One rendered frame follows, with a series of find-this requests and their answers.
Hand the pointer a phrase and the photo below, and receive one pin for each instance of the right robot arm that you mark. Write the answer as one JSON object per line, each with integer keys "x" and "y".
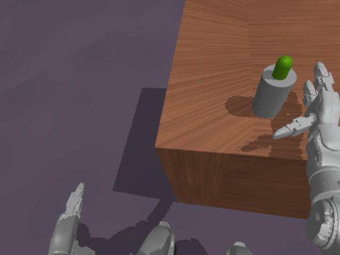
{"x": 323, "y": 172}

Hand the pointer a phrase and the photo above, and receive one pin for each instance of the bottle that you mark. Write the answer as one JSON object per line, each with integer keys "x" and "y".
{"x": 275, "y": 84}

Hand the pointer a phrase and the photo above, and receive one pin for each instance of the right robot hand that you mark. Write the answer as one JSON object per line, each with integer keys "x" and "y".
{"x": 322, "y": 107}

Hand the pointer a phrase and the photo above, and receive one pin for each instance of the left robot hand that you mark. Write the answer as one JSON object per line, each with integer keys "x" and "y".
{"x": 65, "y": 233}

